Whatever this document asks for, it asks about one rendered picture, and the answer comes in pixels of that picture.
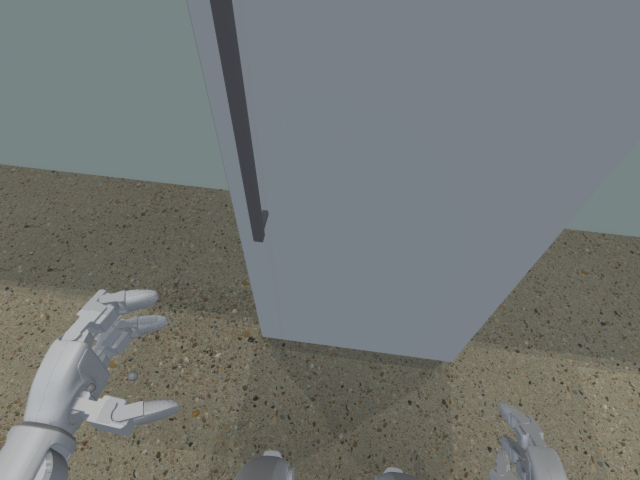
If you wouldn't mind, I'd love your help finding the left robot forearm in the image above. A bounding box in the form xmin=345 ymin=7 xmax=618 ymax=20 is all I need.
xmin=0 ymin=422 xmax=77 ymax=480

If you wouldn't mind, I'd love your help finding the right robot hand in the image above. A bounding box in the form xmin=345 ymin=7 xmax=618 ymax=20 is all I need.
xmin=489 ymin=402 xmax=568 ymax=480

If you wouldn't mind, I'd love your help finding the robot left thigh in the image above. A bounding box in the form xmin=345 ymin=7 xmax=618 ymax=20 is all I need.
xmin=233 ymin=456 xmax=295 ymax=480

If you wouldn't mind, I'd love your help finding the handle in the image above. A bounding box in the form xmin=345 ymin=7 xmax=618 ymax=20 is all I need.
xmin=210 ymin=0 xmax=268 ymax=242

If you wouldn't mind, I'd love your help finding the left robot hand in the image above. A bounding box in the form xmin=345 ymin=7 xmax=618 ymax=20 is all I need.
xmin=23 ymin=289 xmax=180 ymax=436

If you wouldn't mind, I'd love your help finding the fridge door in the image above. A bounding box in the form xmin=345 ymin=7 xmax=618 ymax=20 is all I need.
xmin=187 ymin=0 xmax=640 ymax=362

